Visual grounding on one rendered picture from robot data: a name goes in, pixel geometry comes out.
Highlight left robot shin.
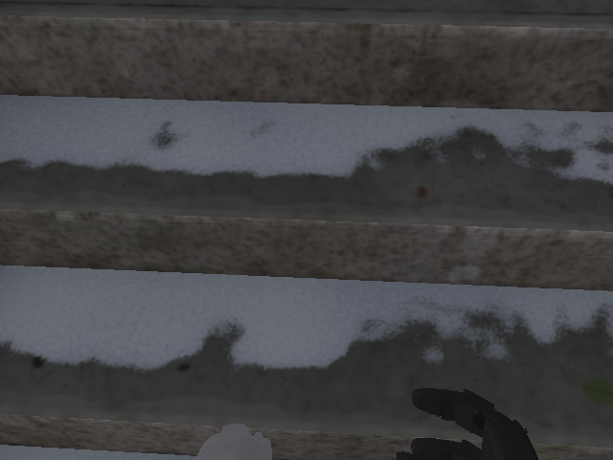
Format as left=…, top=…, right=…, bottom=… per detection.
left=202, top=424, right=252, bottom=447

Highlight left robot thigh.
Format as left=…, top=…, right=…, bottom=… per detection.
left=195, top=430, right=272, bottom=460

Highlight right robot hand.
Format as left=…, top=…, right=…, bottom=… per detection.
left=397, top=388, right=538, bottom=460

